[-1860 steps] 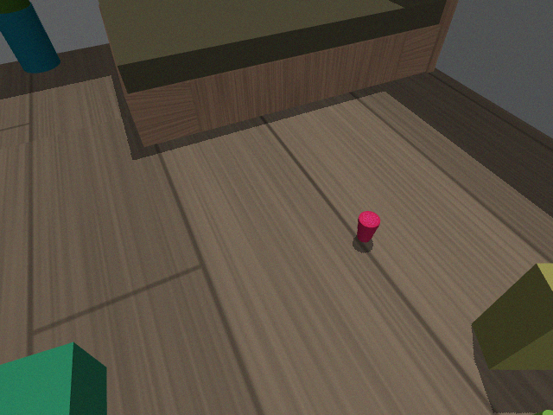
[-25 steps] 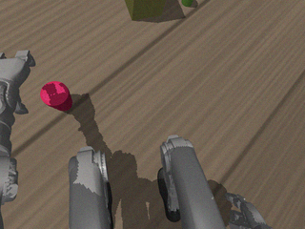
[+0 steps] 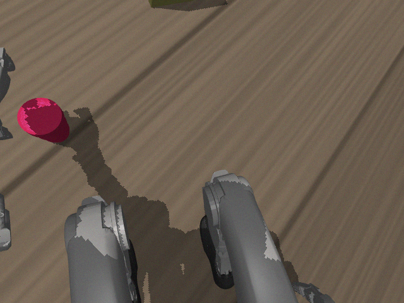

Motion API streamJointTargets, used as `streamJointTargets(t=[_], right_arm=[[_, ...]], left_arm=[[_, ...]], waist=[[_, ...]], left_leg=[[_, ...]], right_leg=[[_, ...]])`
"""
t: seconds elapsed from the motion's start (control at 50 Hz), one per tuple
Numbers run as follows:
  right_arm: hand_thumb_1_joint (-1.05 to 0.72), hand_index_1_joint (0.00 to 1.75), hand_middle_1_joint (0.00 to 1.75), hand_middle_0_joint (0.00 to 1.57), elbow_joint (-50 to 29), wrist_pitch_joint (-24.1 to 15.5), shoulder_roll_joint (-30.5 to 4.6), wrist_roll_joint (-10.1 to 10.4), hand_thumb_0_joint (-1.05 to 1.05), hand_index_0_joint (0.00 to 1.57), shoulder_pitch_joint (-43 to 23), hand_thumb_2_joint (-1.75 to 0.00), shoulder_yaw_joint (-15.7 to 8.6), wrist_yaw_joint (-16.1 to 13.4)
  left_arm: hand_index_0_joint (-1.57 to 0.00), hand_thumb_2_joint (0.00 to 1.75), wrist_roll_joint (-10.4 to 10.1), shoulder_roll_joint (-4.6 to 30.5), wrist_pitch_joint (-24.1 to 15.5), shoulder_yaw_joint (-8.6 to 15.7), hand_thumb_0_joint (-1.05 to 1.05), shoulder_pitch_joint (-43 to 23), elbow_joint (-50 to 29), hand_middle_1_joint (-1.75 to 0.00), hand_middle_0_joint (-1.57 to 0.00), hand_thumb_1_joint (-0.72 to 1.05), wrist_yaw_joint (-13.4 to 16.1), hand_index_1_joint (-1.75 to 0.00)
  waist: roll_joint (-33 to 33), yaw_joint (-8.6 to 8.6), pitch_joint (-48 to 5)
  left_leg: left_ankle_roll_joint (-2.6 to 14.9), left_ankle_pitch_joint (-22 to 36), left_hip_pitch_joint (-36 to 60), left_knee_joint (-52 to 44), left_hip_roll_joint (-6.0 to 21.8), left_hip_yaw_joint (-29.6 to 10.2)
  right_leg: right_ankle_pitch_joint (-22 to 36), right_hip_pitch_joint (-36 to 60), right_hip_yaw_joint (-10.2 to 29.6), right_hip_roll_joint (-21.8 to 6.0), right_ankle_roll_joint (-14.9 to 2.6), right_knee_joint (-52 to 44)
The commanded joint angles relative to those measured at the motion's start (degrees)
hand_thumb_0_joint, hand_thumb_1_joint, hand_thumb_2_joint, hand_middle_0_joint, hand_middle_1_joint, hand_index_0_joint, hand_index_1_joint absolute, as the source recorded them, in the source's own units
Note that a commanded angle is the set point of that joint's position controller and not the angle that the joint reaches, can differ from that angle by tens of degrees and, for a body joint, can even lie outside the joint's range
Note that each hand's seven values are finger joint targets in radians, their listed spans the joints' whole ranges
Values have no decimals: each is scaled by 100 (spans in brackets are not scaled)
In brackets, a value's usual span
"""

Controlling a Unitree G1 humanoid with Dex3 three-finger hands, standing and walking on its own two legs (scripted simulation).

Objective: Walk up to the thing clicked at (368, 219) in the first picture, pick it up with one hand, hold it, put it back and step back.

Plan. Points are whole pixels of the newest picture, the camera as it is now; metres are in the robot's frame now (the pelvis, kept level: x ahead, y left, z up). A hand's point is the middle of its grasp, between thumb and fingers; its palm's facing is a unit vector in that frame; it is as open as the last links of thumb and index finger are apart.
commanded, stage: go down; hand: left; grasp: from above
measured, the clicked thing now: (49, 124) +0.53 +0.27 -0.30
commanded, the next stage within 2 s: none
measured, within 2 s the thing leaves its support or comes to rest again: neither
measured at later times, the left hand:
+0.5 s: hand out of the picture +0.47 +0.32 +0.03, palm faces -0.42 -0.05 -0.91, open 12.9 cm
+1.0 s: hand out of the picture +0.48 +0.32 +0.11, palm faces -0.43 -0.05 -0.90, open 13.4 cm
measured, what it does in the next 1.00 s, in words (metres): rises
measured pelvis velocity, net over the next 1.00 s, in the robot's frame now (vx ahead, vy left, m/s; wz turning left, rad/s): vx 0.02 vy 0.01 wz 0.04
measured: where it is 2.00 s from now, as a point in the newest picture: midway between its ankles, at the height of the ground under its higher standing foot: (175, 276)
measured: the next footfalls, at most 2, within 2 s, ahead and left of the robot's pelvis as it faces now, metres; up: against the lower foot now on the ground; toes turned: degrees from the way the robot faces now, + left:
none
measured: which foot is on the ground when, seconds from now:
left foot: down 0.00-1.00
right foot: down 0.00-1.00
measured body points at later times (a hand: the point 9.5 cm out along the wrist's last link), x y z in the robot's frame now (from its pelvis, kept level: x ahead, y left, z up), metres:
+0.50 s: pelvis +0.01 +0.00 +0.11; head +0.21 +0.06 +0.51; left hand +0.49 +0.32 +0.09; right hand +0.10 -0.27 +0.00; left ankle +0.09 +0.12 -0.33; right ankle +0.10 -0.14 -0.33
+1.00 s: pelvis +0.02 +0.01 +0.18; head +0.20 +0.06 +0.59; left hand +0.50 +0.32 +0.16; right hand +0.07 -0.25 +0.06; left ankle +0.09 +0.12 -0.33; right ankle +0.10 -0.14 -0.33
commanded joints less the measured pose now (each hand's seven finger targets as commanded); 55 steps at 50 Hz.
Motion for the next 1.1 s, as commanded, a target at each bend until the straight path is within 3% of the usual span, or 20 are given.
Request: streamJointTargets(t=[0.0, 0.04, 0.08, 0.12, 0.14, 0.16, 0.2, 0.26, 0.3, 0.38, 0.44, 0.48, 0.54, 0.58, 0.68, 0.78, 0.86, 0.9, 0.94, 1.08], right_arm=[[-91, 30, 30, 20, -171, 48, -1543, 81, 0, 20, 1235, -90, -584, -131], [-91, 30, 30, 20, -207, 94, -1522, 118, 0, 20, 1243, -90, -586, -143], [-92, 30, 30, 20, -242, 158, -1571, 151, 0, 20, 1258, -90, -628, -176], [-92, 30, 30, 20, -358, 224, -1578, 170, 0, 20, 1211, -90, -649, -190], [-92, 30, 30, 20, -425, 255, -1544, 187, 0, 20, 1241, -90, -657, -197], [-92, 30, 30, 20, -456, 290, -1509, 197, 0, 20, 1189, -90, -648, -201], [-92, 30, 30, 20, -488, 338, -1499, 212, 0, 20, 1120, -90, -619, -232], [-91, 30, 30, 20, -538, 406, -1410, 250, 0, 20, 1071, -90, -599, -278], [-91, 30, 30, 20, -523, 418, -1413, 263, 0, 20, 1009, -90, -591, -321], [-91, 30, 30, 20, -481, 415, -1356, 304, 0, 20, 942, -90, -594, -379], [-91, 30, 30, 20, -437, 398, -1323, 317, 0, 20, 891, -90, -568, -416], [-91, 30, 30, 20, -429, 384, -1301, 325, 0, 20, 883, -90, -584, -440], [-91, 30, 30, 20, -395, 367, -1246, 333, 0, 20, 841, -90, -558, -462], [-91, 30, 30, 20, -383, 360, -1264, 349, 0, 20, 834, -90, -571, -484], [-91, 30, 30, 20, -390, 333, -1189, 377, 0, 20, 733, -90, -551, -533], [-91, 30, 30, 20, -363, 300, -1141, 407, 0, 20, 808, -90, -550, -578], [-91, 30, 30, 20, -283, 261, -1129, 403, 0, 20, 834, -90, -552, -608], [-91, 30, 30, 20, -289, 251, -1127, 404, 0, 20, 850, -90, -566, -623], [-91, 30, 30, 20, -263, 233, -1088, 401, 0, 20, 848, -90, -554, -626], [-91, 30, 30, 20, -176, 195, -1056, 405, 0, 20, 911, -90, -587, -615]], left_arm=[[-9, 102, -255, 1630, 181, 186, 0, -2013, -1433, -113, -7, -54, -72, -112], [-9, 99, -377, 1413, 214, 58, 0, -1653, -1429, -113, -7, -52, -303, -110], [-9, 97, -449, 1464, 179, 75, 0, -1546, -1652, -113, -7, -53, -543, -111], [-10, 99, -543, 1542, 124, 146, 0, -1451, -1997, -116, -8, -49, -728, -113], [-12, 99, -582, 1671, 106, 208, 0, -1541, -2325, -117, -9, -46, -791, -114], [-14, 102, -626, 1479, 96, 109, 0, -1426, -2267, -117, -11, -43, -875, -114], [-15, 101, -712, 1421, 67, 123, 0, -1115, -2187, -119, -12, -40, -996, -116], [-15, 97, -772, 1344, 17, 58, 0, -1153, -2476, -117, -12, -39, -1084, -113], [-17, 99, -797, 1256, -11, -10, 0, -1134, -2415, -117, -13, -37, -1135, -114], [-16, 98, -816, 1139, -62, -118, 0, -1333, -2517, -119, -12, -38, -1103, -114], [-15, 98, -822, 1121, -53, -154, 0, -1321, -2400, -118, -11, -39, -1061, -114], [-15, 99, -763, 1232, -41, -128, 0, -1468, -2425, -118, -11, -39, -1007, -115], [-15, 97, -775, 1099, 15, -202, 0, -1388, -2215, -118, -11, -39, -936, -114], [-13, 94, -741, 1261, 30, -109, 0, -1392, -2173, -116, -9, -41, -900, -112], [-15, 88, -770, 1210, 102, -123, 0, -1280, -1936, -111, -11, -40, -873, -107], [-14, 88, -757, 1350, 83, -29, 0, -1230, -2062, -108, -11, -43, -899, -104], [-15, 87, -776, 1253, 23, -57, 0, -1194, -1994, -104, -12, -42, -922, -101], [-15, 86, -756, 1384, -14, 36, 0, -1060, -2005, -105, -11, -42, -919, -102], [-14, 86, -782, 1150, -58, -89, 0, -1014, -1945, -106, -11, -42, -931, -102], [-17, 83, -745, 1175, -99, -21, 0, -899, -1899, -104, -13, -39, -782, -100]], waist=[[1861, 147, -4717], [1547, 148, -4282], [1399, 193, -4202], [1450, 287, -4274], [1401, 364, -4572], [1413, 329, -4540], [1279, 351, -4114], [1318, 400, -4168], [1303, 356, -3862], [1373, 338, -3931], [1438, 358, -3811], [1432, 381, -4080], [1325, 349, -3839], [1356, 416, -3886], [1218, 397, -3684], [1171, 470, -3921], [1291, 409, -3809], [1122, 505, -3858], [1202, 440, -3763], [1125, 487, -3789]], left_leg=[[134, 598, 3924, -1774, -63, 407], [142, 632, 3786, -1864, -69, 383], [126, 839, 3986, -1943, -55, 320], [106, 924, 4181, -2101, -59, 297], [125, 1051, 4444, -2167, -18, 324], [127, 1086, 4494, -2241, -21, 324], [121, 1005, 4384, -2411, -38, 260], [126, 952, 4716, -2733, 9, 240], [115, 766, 4754, -2926, 21, 208], [120, 569, 5100, -3326, 88, 147], [113, 739, 5294, -3512, 109, 156], [127, 862, 5519, -3587, 113, 204], [133, 793, 5500, -3747, 112, 253], [117, 729, 5646, -3934, 118, 215], [123, 372, 5694, -4240, 140, 220], [119, 701, 5987, -4399, 124, 272], [76, 899, 6207, -4560, 176, 153], [101, 926, 6293, -4616, 172, 202], [95, 1020, 6337, -4668, 169, 252], [104, 1417, 6691, -4825, 184, 291]], right_leg=[[990, 2192, -479, 87, -592, -1643], [960, 2216, -475, 91, -609, -1826], [1038, 2214, -453, 82, -634, -1935], [1043, 2407, -431, 63, -657, -2084], [1137, 2591, -394, 75, -627, -2184], [1158, 2648, -381, 73, -621, -2282], [1078, 2631, -388, 68, -639, -2398], [1044, 2852, -364, 70, -619, -2628], [923, 2822, -370, 63, -621, -2754], [956, 3081, -366, 74, -567, -2926], [1098, 3238, -339, 62, -542, -3079], [1200, 3451, -321, 85, -530, -3211], [1168, 3661, -313, 93, -523, -3454], [1121, 3762, -308, 91, -525, -3534], [906, 4045, -286, 122, -514, -3855], [1090, 4420, -236, 124, -524, -4102], [1228, 4331, -254, 131, -531, -4123], [1223, 4543, -246, 140, -533, -4289], [1279, 4580, -224, 145, -540, -4372], [1509, 4904, -209, 150, -548, -4634]])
